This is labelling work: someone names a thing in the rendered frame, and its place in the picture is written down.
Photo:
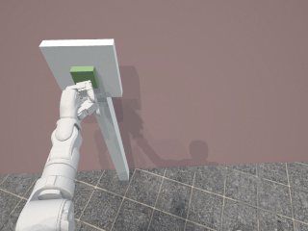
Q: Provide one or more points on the button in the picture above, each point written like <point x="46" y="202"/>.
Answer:
<point x="84" y="73"/>

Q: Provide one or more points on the left robot forearm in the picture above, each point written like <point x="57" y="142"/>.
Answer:
<point x="57" y="179"/>

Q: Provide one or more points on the left robot upper arm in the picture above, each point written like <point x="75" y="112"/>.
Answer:
<point x="48" y="215"/>

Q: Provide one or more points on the panel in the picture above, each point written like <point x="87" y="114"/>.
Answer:
<point x="62" y="54"/>

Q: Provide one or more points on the left robot hand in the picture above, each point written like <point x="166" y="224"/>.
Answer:
<point x="71" y="106"/>

